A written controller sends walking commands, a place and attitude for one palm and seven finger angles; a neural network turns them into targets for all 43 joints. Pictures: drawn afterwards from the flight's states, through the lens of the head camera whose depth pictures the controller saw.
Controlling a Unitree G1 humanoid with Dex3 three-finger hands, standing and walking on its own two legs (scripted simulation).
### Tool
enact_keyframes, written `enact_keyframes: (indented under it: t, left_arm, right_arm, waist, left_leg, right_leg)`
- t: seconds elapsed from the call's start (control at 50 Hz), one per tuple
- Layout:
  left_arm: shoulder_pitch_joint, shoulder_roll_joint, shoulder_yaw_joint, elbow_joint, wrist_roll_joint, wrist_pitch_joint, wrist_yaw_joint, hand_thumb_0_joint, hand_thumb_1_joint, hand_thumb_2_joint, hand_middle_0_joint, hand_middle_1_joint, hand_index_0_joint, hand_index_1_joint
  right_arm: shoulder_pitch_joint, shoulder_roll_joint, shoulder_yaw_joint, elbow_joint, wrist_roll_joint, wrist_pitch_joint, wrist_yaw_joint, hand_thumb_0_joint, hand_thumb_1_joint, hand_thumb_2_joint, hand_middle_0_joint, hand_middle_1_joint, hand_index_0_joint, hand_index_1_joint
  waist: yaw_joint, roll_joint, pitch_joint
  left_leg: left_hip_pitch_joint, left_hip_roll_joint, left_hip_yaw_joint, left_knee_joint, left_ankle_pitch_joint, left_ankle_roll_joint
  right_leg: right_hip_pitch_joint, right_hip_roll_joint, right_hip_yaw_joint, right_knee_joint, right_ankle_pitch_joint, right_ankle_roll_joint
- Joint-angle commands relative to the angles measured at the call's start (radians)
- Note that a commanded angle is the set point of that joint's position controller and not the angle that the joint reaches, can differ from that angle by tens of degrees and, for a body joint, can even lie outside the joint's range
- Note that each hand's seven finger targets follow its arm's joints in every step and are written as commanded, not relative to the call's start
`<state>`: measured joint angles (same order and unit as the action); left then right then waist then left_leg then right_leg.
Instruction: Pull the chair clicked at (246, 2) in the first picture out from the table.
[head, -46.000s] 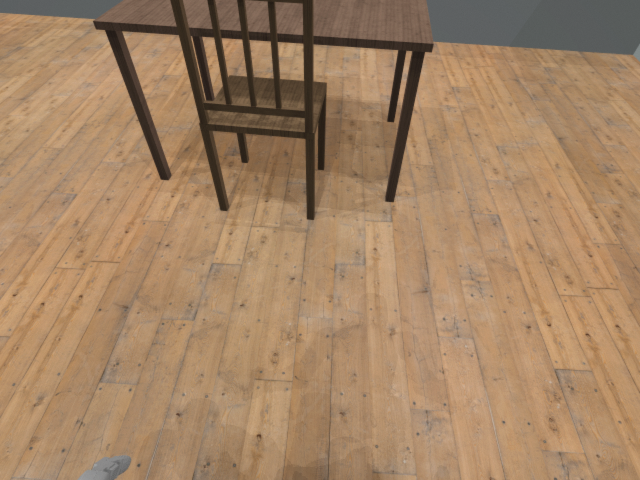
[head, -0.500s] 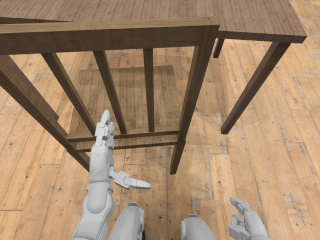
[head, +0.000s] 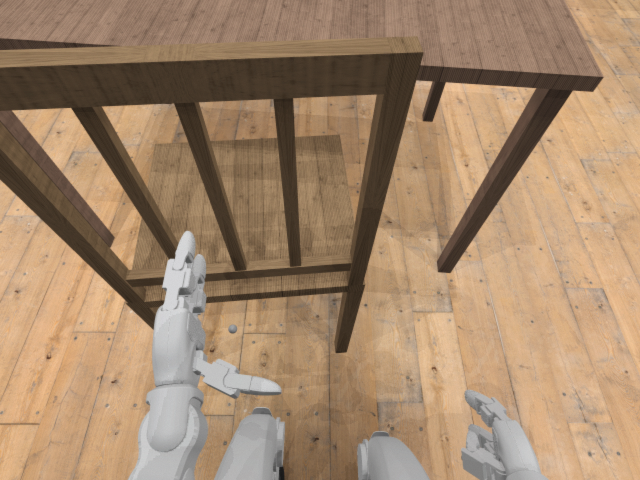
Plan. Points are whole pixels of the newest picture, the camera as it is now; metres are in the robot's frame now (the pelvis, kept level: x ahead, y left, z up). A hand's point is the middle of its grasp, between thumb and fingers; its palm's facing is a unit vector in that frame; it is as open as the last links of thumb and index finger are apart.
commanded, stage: aim the fingers beside a spindle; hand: left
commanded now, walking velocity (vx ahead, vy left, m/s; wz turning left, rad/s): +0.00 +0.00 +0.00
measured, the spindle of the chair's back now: (220, 205) +0.44 +0.15 +0.05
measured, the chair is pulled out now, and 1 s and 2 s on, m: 0.15 0.15 0.15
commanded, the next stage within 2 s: push the fingers through the gap in 0.56 s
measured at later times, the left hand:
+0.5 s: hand (230, 336) +0.28 +0.11 +0.03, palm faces +0.09 -1.00 +0.02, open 16.9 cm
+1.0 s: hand (237, 305) +0.31 +0.11 +0.03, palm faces +0.08 -1.00 +0.01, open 16.9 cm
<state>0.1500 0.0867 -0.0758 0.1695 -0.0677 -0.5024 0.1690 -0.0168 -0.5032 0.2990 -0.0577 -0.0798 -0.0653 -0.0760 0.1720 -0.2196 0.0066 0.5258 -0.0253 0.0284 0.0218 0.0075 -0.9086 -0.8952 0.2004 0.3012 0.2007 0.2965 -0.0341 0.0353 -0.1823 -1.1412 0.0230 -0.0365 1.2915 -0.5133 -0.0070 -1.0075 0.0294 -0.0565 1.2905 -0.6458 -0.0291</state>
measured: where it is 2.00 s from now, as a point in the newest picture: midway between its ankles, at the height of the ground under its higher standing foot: outside the picture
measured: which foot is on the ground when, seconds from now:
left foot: down 0.00-1.00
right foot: down 0.00-1.00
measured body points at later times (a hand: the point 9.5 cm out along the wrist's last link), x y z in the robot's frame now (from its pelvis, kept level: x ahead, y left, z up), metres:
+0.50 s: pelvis +0.00 +0.00 +0.00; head +0.09 +0.01 +0.44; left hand +0.27 +0.17 +0.03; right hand +0.17 -0.23 -0.10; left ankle +0.05 +0.12 -0.62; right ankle -0.01 -0.11 -0.62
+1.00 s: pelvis +0.00 +0.01 +0.00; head +0.09 +0.02 +0.44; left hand +0.30 +0.16 +0.04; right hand +0.16 -0.22 -0.11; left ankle +0.05 +0.12 -0.62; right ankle -0.01 -0.11 -0.62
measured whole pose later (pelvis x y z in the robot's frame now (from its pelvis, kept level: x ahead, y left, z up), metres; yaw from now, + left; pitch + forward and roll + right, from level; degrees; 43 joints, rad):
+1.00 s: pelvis +0.00 +0.01 +0.00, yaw +0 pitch +21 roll -3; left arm 0.02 0.09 -0.08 0.22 -0.06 -0.45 0.18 -0.02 -0.50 0.30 -0.06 -0.08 -0.07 -0.08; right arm 0.17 -0.21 0.02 0.54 -0.03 0.03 0.02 0.01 -0.91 -0.90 0.20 0.30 0.20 0.30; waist -0.04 0.04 -0.18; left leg -1.15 0.02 -0.03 1.30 -0.51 0.01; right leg -1.01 0.03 -0.05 1.28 -0.64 -0.02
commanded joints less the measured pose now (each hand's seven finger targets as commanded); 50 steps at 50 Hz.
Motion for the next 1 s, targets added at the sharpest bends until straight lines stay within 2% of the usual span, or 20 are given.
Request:
enact_keyframes:
  t: [0.0,0.08,0.14,0.18,0.26,0.3,0.38,0.42,0.48,0.54,0.6,0.64,0.7,0.72,0.76,0.78,0.82,0.84,0.88,0.98]
  left_arm:
    - [-0.122,0.02,-0.018,-0.191,0.002,-0.064,-0.021,0.0,-0.5,0.3,-0.06,-0.08,-0.06,-0.08]
    - [-0.08,0.036,-0.002,-0.216,-0.01,-0.059,-0.029,0.0,-0.5,0.3,-0.06,-0.08,-0.06,-0.08]
    - [-0.096,0.044,0.007,-0.239,-0.005,-0.061,-0.018,0.0,-0.5,0.3,-0.06,-0.08,-0.06,-0.08]
    - [-0.102,0.062,0.025,-0.239,-0.001,-0.062,-0.003,0.0,-0.5,0.3,-0.06,-0.08,-0.06,-0.08]
    - [-0.088,0.057,0.034,-0.223,0.003,-0.061,0.007,0.0,-0.5,0.3,-0.06,-0.08,-0.06,-0.08]
    - [-0.06,0.032,0.01,-0.224,-0.001,-0.057,-0.002,0.0,-0.5,0.3,-0.06,-0.08,-0.06,-0.08]
    - [-0.035,0.026,-0.006,-0.231,-0.013,-0.048,-0.028,0.0,-0.5,0.3,-0.06,-0.08,-0.06,-0.08]
    - [-0.055,0.009,-0.035,-0.246,-0.009,-0.05,-0.036,0.0,-0.5,0.3,-0.06,-0.08,-0.06,-0.08]
    - [-0.067,0.029,-0.022,-0.251,-0.001,-0.056,-0.027,0.0,-0.5,0.3,-0.06,-0.08,-0.06,-0.08]
    - [-0.092,0.021,-0.032,-0.276,0.011,-0.069,-0.008,0.0,-0.5,0.3,-0.06,-0.08,-0.06,-0.08]
    - [-0.069,0.045,0.001,-0.275,0.021,-0.067,0.017,0.0,-0.5,0.3,-0.06,-0.08,-0.06,-0.08]
    - [-0.056,0.018,-0.021,-0.256,0.024,-0.056,0.022,0.0,-0.5,0.3,-0.06,-0.08,-0.06,-0.08]
    - [-0.099,0.025,-0.018,-0.225,0.026,-0.04,0.017,0.0,-0.5,0.3,-0.06,-0.08,-0.06,-0.08]
    - [-0.154,0.016,-0.033,-0.227,0.028,-0.039,0.014,0.0,-0.5,0.3,-0.06,-0.08,-0.06,-0.08]
    - [-0.207,0.027,-0.025,-0.212,0.028,-0.036,0.008,0.0,-0.5,0.3,-0.06,-0.08,-0.06,-0.08]
    - [-0.212,0.034,-0.015,-0.214,0.028,-0.036,0.009,0.0,-0.5,0.3,-0.06,-0.08,-0.06,-0.08]
    - [-0.248,0.02,-0.024,-0.209,0.024,-0.036,0.009,0.0,-0.5,0.3,-0.06,-0.08,-0.06,-0.08]
    - [-0.241,0.013,-0.024,-0.193,0.019,-0.031,0.009,0.0,-0.5,0.3,-0.06,-0.08,-0.06,-0.08]
    - [-0.232,0.049,0.022,-0.172,0.011,-0.025,0.015,0.0,-0.5,0.3,-0.06,-0.08,-0.06,-0.08]
    - [-0.249,0.054,0.04,-0.134,0.013,-0.012,0.018,0.0,-0.5,0.3,-0.06,-0.08,-0.06,-0.08]
  right_arm:
    - [-0.024,-0.116,-0.047,-0.136,0.005,-0.051,-0.005,0.0,-0.9,-0.9,0.2,0.3,0.2,0.3]
    - [-0.018,-0.119,-0.049,-0.146,0.008,-0.057,-0.008,0.0,-0.9,-0.9,0.2,0.3,0.2,0.3]
    - [-0.022,-0.115,-0.05,-0.146,0.007,-0.059,-0.009,0.0,-0.9,-0.9,0.2,0.3,0.2,0.3]
    - [-0.017,-0.115,-0.048,-0.143,0.005,-0.058,-0.01,0.0,-0.9,-0.9,0.2,0.3,0.2,0.3]
    - [-0.02,-0.113,-0.047,-0.142,0.004,-0.058,-0.006,0.0,-0.9,-0.9,0.2,0.3,0.2,0.3]
    - [-0.02,-0.112,-0.047,-0.148,0.005,-0.059,-0.004,0.0,-0.9,-0.9,0.2,0.3,0.2,0.3]
    - [-0.021,-0.116,-0.047,-0.152,0.01,-0.061,-0.006,0.0,-0.9,-0.9,0.2,0.3,0.2,0.3]
    - [-0.024,-0.115,-0.046,-0.154,0.01,-0.063,-0.006,0.0,-0.9,-0.9,0.2,0.3,0.2,0.3]
    - [-0.021,-0.116,-0.046,-0.152,0.007,-0.068,-0.011,0.0,-0.9,-0.9,0.2,0.3,0.2,0.3]
    - [-0.023,-0.11,-0.045,-0.153,0.004,-0.07,-0.009,0.0,-0.9,-0.9,0.2,0.3,0.2,0.3]
    - [-0.024,-0.111,-0.046,-0.153,0.002,-0.066,-0.006,0.0,-0.9,-0.9,0.2,0.3,0.2,0.3]
    - [-0.023,-0.109,-0.044,-0.158,0.002,-0.062,-0.002,0.0,-0.9,-0.9,0.2,0.3,0.2,0.3]
    - [-0.022,-0.116,-0.043,-0.152,0.003,-0.055,-0.004,0.0,-0.9,-0.9,0.2,0.3,0.2,0.3]
    - [-0.021,-0.117,-0.042,-0.148,0.003,-0.054,-0.006,0.0,-0.9,-0.9,0.2,0.3,0.2,0.3]
    - [-0.02,-0.12,-0.043,-0.138,0.003,-0.053,-0.01,0.0,-0.9,-0.9,0.2,0.3,0.2,0.3]
    - [-0.016,-0.121,-0.042,-0.138,0.002,-0.052,-0.011,0.0,-0.9,-0.9,0.2,0.3,0.2,0.3]
    - [-0.018,-0.12,-0.043,-0.134,0.002,-0.053,-0.012,0.0,-0.9,-0.9,0.2,0.3,0.2,0.3]
    - [-0.014,-0.12,-0.043,-0.133,0.001,-0.053,-0.012,0.0,-0.9,-0.9,0.2,0.3,0.2,0.3]
    - [-0.009,-0.124,-0.044,-0.129,0.001,-0.048,-0.013,0.0,-0.9,-0.9,0.2,0.3,0.2,0.3]
    - [0.0,-0.124,-0.046,-0.122,0.0,-0.033,-0.005,0.0,-0.9,-0.9,0.2,0.3,0.2,0.3]
  waist:
    - [-0.029,-0.034,-0.28]
    - [-0.015,-0.044,-0.316]
    - [-0.012,-0.022,-0.321]
    - [-0.012,-0.027,-0.311]
    - [-0.01,-0.032,-0.304]
    - [-0.009,-0.038,-0.315]
    - [-0.017,-0.049,-0.301]
    - [-0.024,-0.031,-0.287]
    - [-0.025,-0.035,-0.276]
    - [-0.018,-0.005,-0.295]
    - [-0.005,-0.003,-0.319]
    - [-0.011,-0.008,-0.306]
    - [-0.024,-0.026,-0.285]
    - [-0.036,-0.036,-0.284]
    - [-0.04,-0.031,-0.28]
    - [-0.031,-0.009,-0.291]
    - [-0.031,0.001,-0.312]
    - [-0.032,-0.014,-0.319]
    - [-0.02,-0.024,-0.338]
    - [-0.015,-0.014,-0.352]
  left_leg:
    - [0.279,-0.018,-0.001,-0.124,0.199,0.035]
    - [0.294,-0.018,-0.001,-0.127,0.229,0.035]
    - [0.304,-0.018,0.001,-0.126,0.228,0.034]
    - [0.297,-0.018,-0.001,-0.127,0.232,0.035]
    - [0.291,-0.02,0.001,-0.129,0.223,0.032]
    - [0.293,-0.021,0.003,-0.131,0.226,0.033]
    - [0.295,-0.018,0.002,-0.133,0.226,0.035]
    - [0.3,-0.018,-0.004,-0.136,0.211,0.034]
    - [0.3,-0.015,-0.011,-0.135,0.208,0.034]
    - [0.32,-0.017,-0.014,-0.138,0.221,0.031]
    - [0.338,-0.015,-0.018,-0.144,0.234,0.029]
    - [0.339,-0.016,-0.017,-0.148,0.23,0.028]
    - [0.318,-0.014,-0.017,-0.144,0.206,0.03]
    - [0.313,-0.015,-0.02,-0.141,0.191,0.032]
    - [0.309,-0.014,-0.021,-0.137,0.176,0.033]
    - [0.319,-0.014,-0.024,-0.142,0.186,0.032]
    - [0.345,-0.013,-0.027,-0.144,0.201,0.03]
    - [0.35,-0.014,-0.025,-0.144,0.213,0.032]
    - [0.344,-0.014,-0.021,-0.142,0.233,0.032]
    - [0.358,-0.012,-0.015,-0.147,0.279,0.03]
  right_leg:
    - [0.086,-0.009,0.037,-0.22,0.323,0.001]
    - [0.117,-0.009,0.038,-0.22,0.354,0.0]
    - [0.102,-0.01,0.037,-0.216,0.346,0.002]
    - [0.105,-0.009,0.036,-0.214,0.349,0.0]
    - [0.105,-0.008,0.035,-0.214,0.345,0.001]
    - [0.119,-0.008,0.034,-0.216,0.352,0.001]
    - [0.12,-0.008,0.036,-0.226,0.361,0.003]
    - [0.095,-0.009,0.028,-0.223,0.332,0.002]
    - [0.076,-0.006,0.025,-0.22,0.313,0.0]
    - [0.066,-0.008,0.019,-0.207,0.308,-0.003]
    - [0.067,-0.006,0.014,-0.199,0.308,-0.006]
    - [0.063,-0.005,0.012,-0.206,0.306,-0.005]
    - [0.06,-0.004,0.014,-0.213,0.296,-0.003]
    - [0.05,-0.005,0.015,-0.214,0.282,-0.001]
    - [0.04,-0.006,0.017,-0.217,0.267,-0.001]
    - [0.041,-0.004,0.014,-0.211,0.266,-0.004]
    - [0.035,-0.007,0.01,-0.211,0.272,-0.005]
    - [0.046,-0.005,0.012,-0.215,0.285,-0.003]
    - [0.07,-0.004,0.014,-0.215,0.309,-0.003]
    - [0.091,-0.005,0.014,-0.211,0.361,-0.004]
